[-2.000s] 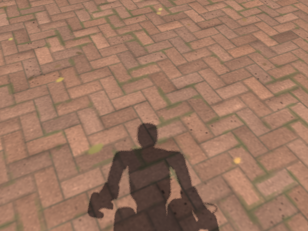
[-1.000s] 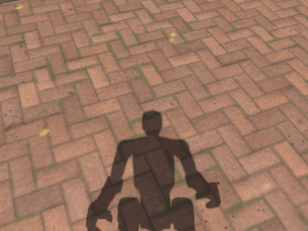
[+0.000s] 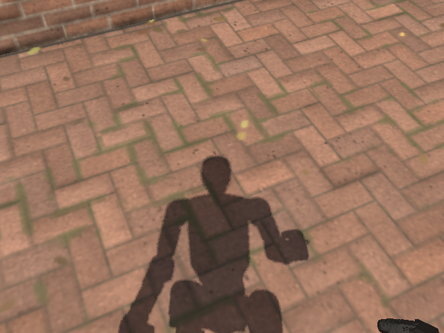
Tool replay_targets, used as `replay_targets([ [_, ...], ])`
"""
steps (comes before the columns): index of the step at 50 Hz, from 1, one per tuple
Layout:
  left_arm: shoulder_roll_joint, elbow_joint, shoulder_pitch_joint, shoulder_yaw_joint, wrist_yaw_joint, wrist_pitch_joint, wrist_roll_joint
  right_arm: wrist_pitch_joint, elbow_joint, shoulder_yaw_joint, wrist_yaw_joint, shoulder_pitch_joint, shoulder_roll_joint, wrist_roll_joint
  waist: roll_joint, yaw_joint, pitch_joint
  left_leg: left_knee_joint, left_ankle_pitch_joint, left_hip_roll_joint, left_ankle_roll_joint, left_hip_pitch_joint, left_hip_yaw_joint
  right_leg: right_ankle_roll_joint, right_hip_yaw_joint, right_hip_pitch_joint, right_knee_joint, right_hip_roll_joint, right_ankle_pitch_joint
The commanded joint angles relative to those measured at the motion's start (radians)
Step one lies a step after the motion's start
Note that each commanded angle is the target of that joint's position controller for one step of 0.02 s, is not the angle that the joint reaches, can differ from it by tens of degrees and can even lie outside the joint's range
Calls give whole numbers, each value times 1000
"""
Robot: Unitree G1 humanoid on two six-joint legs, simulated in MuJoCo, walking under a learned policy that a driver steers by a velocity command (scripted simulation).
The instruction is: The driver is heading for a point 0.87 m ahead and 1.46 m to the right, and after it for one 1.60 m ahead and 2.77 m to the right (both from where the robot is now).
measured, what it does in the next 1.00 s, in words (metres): walks ahead, turning right: right foot, then left foot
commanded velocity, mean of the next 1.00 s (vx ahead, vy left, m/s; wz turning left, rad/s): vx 0.50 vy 0.00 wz -0.55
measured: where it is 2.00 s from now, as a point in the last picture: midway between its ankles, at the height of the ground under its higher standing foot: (413, 222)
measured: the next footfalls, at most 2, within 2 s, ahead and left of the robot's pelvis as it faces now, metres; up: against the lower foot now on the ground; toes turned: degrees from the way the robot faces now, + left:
right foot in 0.52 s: +0.38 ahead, -0.19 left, +0.00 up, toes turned -22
left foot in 1.00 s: +0.73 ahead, -0.14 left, +0.00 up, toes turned -38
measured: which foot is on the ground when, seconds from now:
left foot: down 0.00-0.52, up 0.54-0.98, down 1.00-1.00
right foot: up 0.00-0.50, down 0.52-1.00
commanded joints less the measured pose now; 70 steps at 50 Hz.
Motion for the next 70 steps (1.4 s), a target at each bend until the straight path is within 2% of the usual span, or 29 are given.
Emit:
replay_targets([
  [1, 42, -98, 45, -7, -3, -40, -16, 2, 49, -70, -12, 426, -244, -11, 291, -178, -402, -192, -239, 408, 237, 885, -722, -22, 81, -667, 714, 21, -133],
  [2, 123, -117, -33, 16, -3, -44, -34, 2, 31, -49, -15, 345, -174, -7, 205, -172, -253, -206, -271, 377, 187, 759, -573, -35, 90, -736, 770, -31, -70],
  [4, 113, -134, -115, 24, 4, -33, -22, 5, 19, -29, -14, 219, -109, -10, 100, -124, -95, -268, -173, 303, 136, 488, -341, -40, 55, -680, 705, -111, 84],
  [6, 74, -137, -93, 31, 1, -6, -18, 2, 27, -23, -14, 177, -88, -20, 133, -76, -42, -332, -107, 261, 121, 352, -207, -42, 55, -590, 642, -150, 151],
  [8, 47, -155, -105, 31, -1, 15, -17, -3, 40, -32, -20, 186, -109, -19, 105, -63, -14, -371, -28, 261, 138, 318, -125, -37, 48, -600, 610, -158, 196],
  [15, 41, -230, -288, 25, -31, 19, -4, 7, 58, -49, -44, 230, -165, -17, 55, -97, 40, -400, 98, 239, 120, 372, 101, -19, -1, -644, 288, -141, 480],
  [21, 48, -316, -443, 14, -68, 23, -5, 41, 77, -65, -45, 308, -210, 9, 56, -138, 90, -324, 202, 288, 95, 545, 183, -59, -93, -646, 119, -107, 377],
  [23, 80, -327, -404, 29, -73, 26, -4, 53, 69, -73, -47, 288, -240, 19, 88, -95, 43, -202, 519, 291, 75, 575, 215, -96, -151, -534, 106, -48, 275],
  [25, 155, -273, -167, 75, -67, 28, -10, 69, 57, -74, -48, 255, -252, 28, 81, 44, -87, 133, 725, 243, 34, 512, 261, -154, -199, -203, 22, 50, 297],
  [26, 248, -228, 6, 115, -46, 35, -10, 64, 40, -62, -50, 263, -224, 8, -15, 109, -181, 441, 459, 202, -20, 269, 265, -209, -30, 111, -11, -22, 302],
  [27, 364, -231, -25, 126, -39, 26, -19, 35, -21, -12, -35, 345, -58, -34, -283, -25, -245, 789, -471, -2, -80, -189, 171, -386, 531, 417, -104, -277, 188],
  [28, 292, -262, 24, 100, -44, 11, -2, -13, -41, -17, -21, 249, -125, 13, -172, 42, -374, 903, -526, -34, -61, -305, -64, -428, 784, 469, -272, -351, 64],
  [29, 227, -252, -9, 81, -48, -4, 8, -35, -68, -30, -15, 148, -169, 51, -111, 54, -233, 895, -427, 13, -30, -397, -72, -369, 643, 396, -284, -326, 154],
  [31, 151, -283, -160, 56, -45, -12, 1, -40, -44, -34, -27, 155, -168, 10, -15, -35, -112, 722, -281, 93, -17, -273, -79, -298, 403, 99, -277, -239, 334],
  [32, 128, -302, -207, 46, -40, -14, 11, -26, -39, -43, -27, 179, -180, 2, -30, -71, -93, 663, -246, 115, -22, -191, -88, -286, 344, -5, -297, -212, 405],
  [37, 182, -295, -155, 56, -10, -22, 3, 15, -87, -34, -32, 85, -127, -22, -23, -74, -30, 381, -62, 78, -87, -155, -55, -277, 231, -153, -348, -154, 531],
  [41, 181, -279, -99, 56, 0, -15, -2, 8, -130, -18, -17, -51, -99, -10, -71, -20, 2, 95, 170, 13, -86, -78, -44, -217, 190, -194, -334, -100, 413],
  [46, 173, -254, -38, 55, 5, -2, -9, -9, -173, -24, 3, -111, -143, 3, -92, -2, 5, -31, 127, -14, -59, -43, -76, -195, 303, -80, -228, -147, 367],
  [49, 169, -266, -64, 54, 11, 11, -5, -26, -150, -40, 4, 6, -177, 3, -134, -69, -34, -84, 24, -34, -16, 118, -50, -166, 350, -50, -108, -136, 473],
  [50, 134, -281, -82, 41, 8, 10, 0, -32, -126, -56, -1, 122, -211, -11, -119, -126, -120, -77, 35, 11, 23, 313, -76, -134, 312, -100, 36, -80, 521],
  [51, 85, -308, -82, 20, 5, 7, 19, -30, -110, -71, -10, 295, -272, -22, -3, -191, -274, -49, -3, 190, 82, 594, -253, -91, 217, -251, 328, -7, 344],
  [52, 39, -332, 74, 7, 3, -3, -18, -14, -74, -84, -3, 360, -324, -26, 377, -109, -380, -161, -234, 395, 235, 879, -734, -32, 129, -610, 629, 104, -150],
  [53, 150, -302, 57, 24, 7, -1, -29, -9, -99, -59, 1, 325, -218, -3, 245, -131, -294, -203, -429, 390, 207, 829, -764, -23, 161, -723, 753, 18, -121],
  [54, 198, -317, -54, 37, 5, 4, -22, 0, -112, -44, -5, 278, -160, 0, 141, -155, -168, -217, -405, 349, 162, 699, -593, -18, 132, -749, 771, -15, -24],
  [55, 187, -327, -105, 38, 7, 9, -12, 7, -117, -37, -6, 227, -151, -10, 66, -134, -95, -237, -279, 309, 141, 565, -470, -13, 101, -710, 750, -52, 49],
  [56, 173, -340, -138, 40, 3, 9, -2, 12, -110, -32, -8, 199, -133, -16, 61, -116, -42, -260, -180, 274, 139, 468, -384, -12, 98, -687, 702, -80, 94],
  [58, 132, -347, -120, 38, -7, 19, -14, 6, -98, -29, -11, 187, -124, -20, 110, -85, -25, -310, -94, 235, 133, 379, -259, -15, 80, -620, 648, -119, 131],
  [63, 93, -396, -194, 24, -14, 32, -8, -1, -67, -48, -16, 212, -180, -11, 72, -88, -6, -365, 95, 249, 164, 394, -83, 9, 56, -690, 486, -143, 269],
  [70, 70, -457, -388, 6, -59, 19, -9, 30, -41, -57, -25, 278, -231, 5, 60, -157, 52, -352, 165, 236, 111, 475, 118, -16, -60, -622, 152, -104, 460],
])
Velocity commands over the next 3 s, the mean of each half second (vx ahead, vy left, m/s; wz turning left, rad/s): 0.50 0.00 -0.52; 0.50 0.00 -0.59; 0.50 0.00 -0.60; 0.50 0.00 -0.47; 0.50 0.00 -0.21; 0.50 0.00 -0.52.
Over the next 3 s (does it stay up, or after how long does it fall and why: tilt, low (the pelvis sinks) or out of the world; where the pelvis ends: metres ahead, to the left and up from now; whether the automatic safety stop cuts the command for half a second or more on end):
stays up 1.06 -1.12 0.01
